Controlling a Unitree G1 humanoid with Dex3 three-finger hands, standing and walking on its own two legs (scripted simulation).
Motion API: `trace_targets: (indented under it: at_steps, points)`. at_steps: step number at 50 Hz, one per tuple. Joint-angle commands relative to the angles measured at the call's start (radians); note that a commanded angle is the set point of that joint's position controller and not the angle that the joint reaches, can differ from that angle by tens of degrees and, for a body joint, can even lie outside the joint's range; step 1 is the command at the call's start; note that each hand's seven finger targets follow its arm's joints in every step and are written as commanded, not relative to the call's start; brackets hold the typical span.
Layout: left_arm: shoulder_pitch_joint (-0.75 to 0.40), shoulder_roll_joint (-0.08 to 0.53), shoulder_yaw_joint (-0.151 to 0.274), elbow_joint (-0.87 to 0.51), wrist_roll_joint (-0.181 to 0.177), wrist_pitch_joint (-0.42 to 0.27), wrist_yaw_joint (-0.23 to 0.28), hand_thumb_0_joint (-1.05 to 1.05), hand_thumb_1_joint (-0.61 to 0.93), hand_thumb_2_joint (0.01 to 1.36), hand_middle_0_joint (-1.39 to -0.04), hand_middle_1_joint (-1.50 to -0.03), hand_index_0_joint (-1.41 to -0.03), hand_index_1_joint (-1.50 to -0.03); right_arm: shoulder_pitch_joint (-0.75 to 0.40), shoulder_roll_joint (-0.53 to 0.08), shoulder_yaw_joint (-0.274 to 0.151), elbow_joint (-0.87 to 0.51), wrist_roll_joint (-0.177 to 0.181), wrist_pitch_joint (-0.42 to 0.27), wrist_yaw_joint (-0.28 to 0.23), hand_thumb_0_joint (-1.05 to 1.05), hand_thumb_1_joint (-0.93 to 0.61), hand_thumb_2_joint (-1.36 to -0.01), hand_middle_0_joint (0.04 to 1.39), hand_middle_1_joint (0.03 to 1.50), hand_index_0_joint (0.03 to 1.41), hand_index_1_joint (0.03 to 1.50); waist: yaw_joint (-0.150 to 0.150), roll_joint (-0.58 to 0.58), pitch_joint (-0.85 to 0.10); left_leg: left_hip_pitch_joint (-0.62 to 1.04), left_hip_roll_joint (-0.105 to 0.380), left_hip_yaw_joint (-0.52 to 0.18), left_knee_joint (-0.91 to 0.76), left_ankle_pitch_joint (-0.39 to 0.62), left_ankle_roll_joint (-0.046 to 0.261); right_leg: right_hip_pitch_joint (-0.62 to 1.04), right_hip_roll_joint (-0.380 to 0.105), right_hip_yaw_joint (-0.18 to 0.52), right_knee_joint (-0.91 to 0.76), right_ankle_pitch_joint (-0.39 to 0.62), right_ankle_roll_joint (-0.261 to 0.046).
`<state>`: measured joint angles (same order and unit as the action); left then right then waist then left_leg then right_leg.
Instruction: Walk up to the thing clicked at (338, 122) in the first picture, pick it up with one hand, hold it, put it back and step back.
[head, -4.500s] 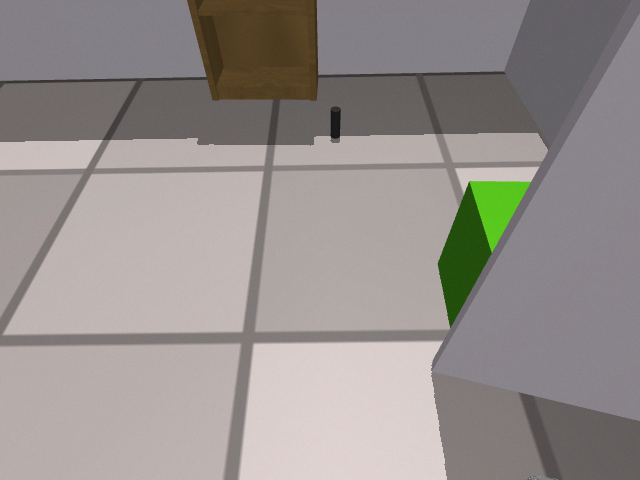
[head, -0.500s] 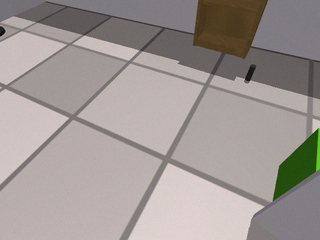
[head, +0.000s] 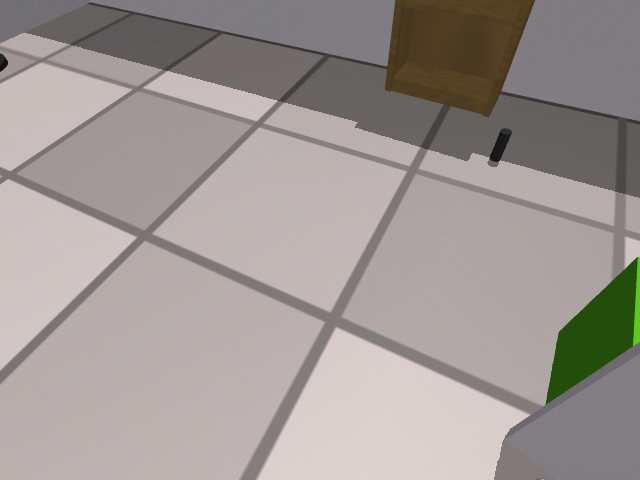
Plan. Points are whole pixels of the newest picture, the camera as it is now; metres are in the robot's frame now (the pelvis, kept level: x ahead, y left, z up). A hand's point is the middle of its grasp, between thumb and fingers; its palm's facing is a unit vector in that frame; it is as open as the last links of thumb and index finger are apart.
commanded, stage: stand
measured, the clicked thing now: (500, 145) +1.58 -0.85 -0.70
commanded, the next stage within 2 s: walk up in 1.04 s
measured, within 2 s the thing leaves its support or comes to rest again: neither
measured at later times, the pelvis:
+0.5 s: pelvis +0.00 +0.00 +0.00, yaw +0 degrees
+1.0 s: pelvis +0.00 +0.00 +0.00, yaw +0 degrees
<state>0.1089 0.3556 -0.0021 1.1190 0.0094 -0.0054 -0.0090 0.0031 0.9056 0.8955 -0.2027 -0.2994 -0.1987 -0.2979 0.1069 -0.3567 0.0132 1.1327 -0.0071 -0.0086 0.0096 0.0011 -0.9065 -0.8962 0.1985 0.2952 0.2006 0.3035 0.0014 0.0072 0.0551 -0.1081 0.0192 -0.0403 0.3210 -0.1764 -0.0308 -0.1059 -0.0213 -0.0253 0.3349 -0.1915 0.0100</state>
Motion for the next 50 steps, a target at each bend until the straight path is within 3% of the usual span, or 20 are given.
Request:
trace_targets:
  at_steps: [1,4,14,50]
  points:
    - [-0.031,0.221,0.042,-0.054,-0.003,-0.022,0.014,0.0,0.9,0.9,-0.2,-0.3,-0.2,-0.3,-0.031,-0.213,-0.044,-0.057,0.0,-0.02,-0.02,0.0,-0.9,-0.9,0.2,0.3,0.2,0.3,0.004,-0.011,-0.086,0.008,0.105,-0.063,-0.036,0.176,0.04,0.021,-0.111,0.092,-0.051,0.148,-0.031]
    - [-0.031,0.223,0.043,-0.057,-0.002,-0.024,0.015,0.0,0.9,0.9,-0.2,-0.3,-0.2,-0.3,-0.031,-0.209,-0.044,-0.062,0.001,-0.021,-0.018,0.0,-0.9,-0.9,0.2,0.3,0.2,0.3,0.001,-0.019,-0.091,0.017,0.107,-0.061,-0.034,0.196,0.038,0.02,-0.111,0.089,-0.05,0.17,-0.027]
    - [-0.034,0.221,0.044,-0.055,-0.003,-0.021,0.014,0.0,0.9,0.9,-0.2,-0.3,-0.2,-0.3,-0.028,-0.21,-0.044,-0.061,0.0,-0.019,-0.019,0.0,-0.9,-0.9,0.2,0.3,0.2,0.3,0.0,-0.004,-0.067,-0.007,0.105,-0.061,-0.05,0.122,0.042,0.015,-0.11,0.094,-0.059,0.102,-0.031]
    - [-0.024,0.221,0.042,-0.06,0.0,-0.024,0.017,0.0,0.9,0.9,-0.2,-0.3,-0.2,-0.3,-0.019,-0.206,-0.047,-0.067,-0.002,-0.016,-0.018,0.0,-0.9,-0.9,0.2,0.3,0.2,0.3,-0.001,-0.021,-0.071,0.001,0.105,-0.061,-0.042,0.15,0.041,0.016,-0.109,0.09,-0.06,0.13,-0.029]
